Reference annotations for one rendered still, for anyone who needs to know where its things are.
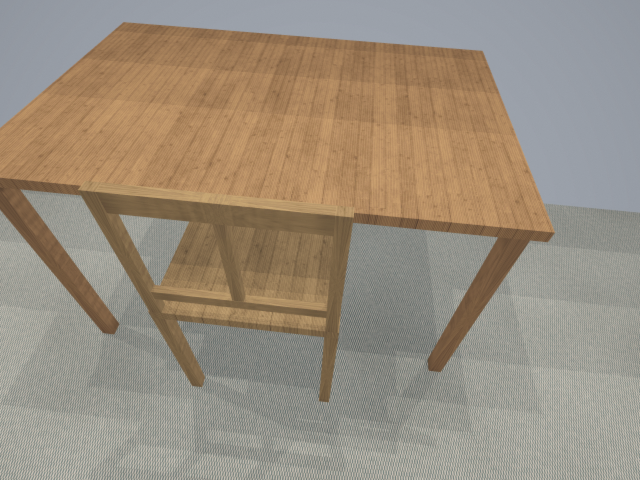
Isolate table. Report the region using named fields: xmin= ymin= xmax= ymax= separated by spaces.
xmin=0 ymin=22 xmax=555 ymax=372

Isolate chair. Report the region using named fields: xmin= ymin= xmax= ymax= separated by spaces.
xmin=78 ymin=181 xmax=354 ymax=402

